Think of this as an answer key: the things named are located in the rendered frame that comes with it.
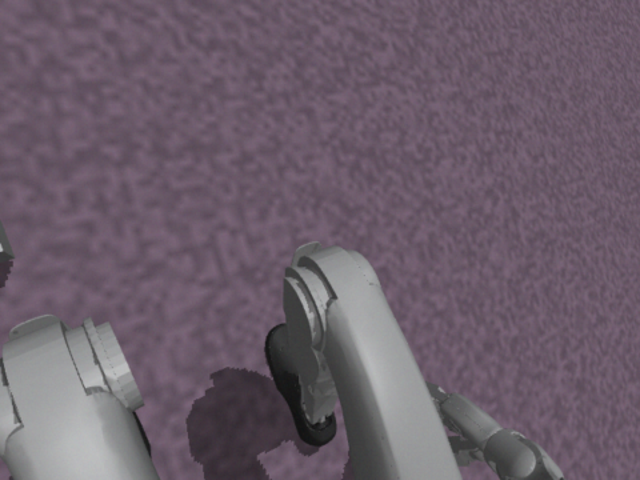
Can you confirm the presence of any left robot foot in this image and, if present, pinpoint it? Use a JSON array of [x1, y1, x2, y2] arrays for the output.
[[133, 411, 152, 460]]

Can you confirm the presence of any right robot hand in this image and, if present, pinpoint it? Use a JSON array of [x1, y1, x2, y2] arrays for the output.
[[425, 381, 504, 467]]

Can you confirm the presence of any carton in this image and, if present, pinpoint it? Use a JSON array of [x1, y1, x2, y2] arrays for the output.
[[0, 220, 15, 262]]

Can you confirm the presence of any right robot arm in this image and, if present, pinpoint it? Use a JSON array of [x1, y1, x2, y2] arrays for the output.
[[483, 428, 567, 480]]

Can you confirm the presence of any right robot foot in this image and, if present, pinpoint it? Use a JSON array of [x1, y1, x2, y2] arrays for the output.
[[265, 323, 336, 446]]

